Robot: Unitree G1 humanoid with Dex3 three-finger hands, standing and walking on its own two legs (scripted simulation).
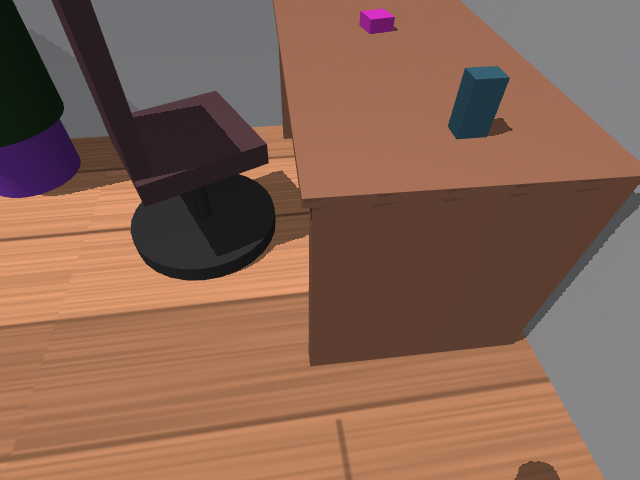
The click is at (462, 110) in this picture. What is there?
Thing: carton on end
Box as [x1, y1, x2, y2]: [448, 66, 509, 138]
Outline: 498,66 465,68 448,124 448,127 456,138 481,137 487,135 509,78
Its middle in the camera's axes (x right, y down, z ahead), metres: +0.35 -0.31 +0.88
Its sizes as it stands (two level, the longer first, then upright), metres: 0.075 0.055 0.142
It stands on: a support 0.75 m high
